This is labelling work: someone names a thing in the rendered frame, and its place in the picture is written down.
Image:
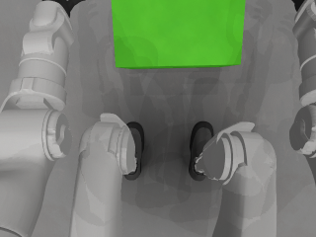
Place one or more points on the robot left upper arm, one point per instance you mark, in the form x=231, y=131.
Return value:
x=31, y=141

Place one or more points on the robot left hand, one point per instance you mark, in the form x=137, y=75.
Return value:
x=67, y=5

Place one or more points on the robot right hand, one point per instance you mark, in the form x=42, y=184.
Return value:
x=297, y=4

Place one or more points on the robot right forearm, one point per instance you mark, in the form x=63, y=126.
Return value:
x=305, y=32

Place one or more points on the robot left forearm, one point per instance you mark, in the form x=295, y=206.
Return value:
x=44, y=61

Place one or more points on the carton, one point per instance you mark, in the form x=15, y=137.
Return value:
x=161, y=34

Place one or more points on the robot left thigh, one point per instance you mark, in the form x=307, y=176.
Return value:
x=96, y=205

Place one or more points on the robot right thigh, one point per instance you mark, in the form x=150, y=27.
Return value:
x=240, y=162

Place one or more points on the robot thigh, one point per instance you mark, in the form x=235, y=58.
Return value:
x=96, y=205
x=240, y=162

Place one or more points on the robot right upper arm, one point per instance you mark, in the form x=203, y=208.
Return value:
x=302, y=135

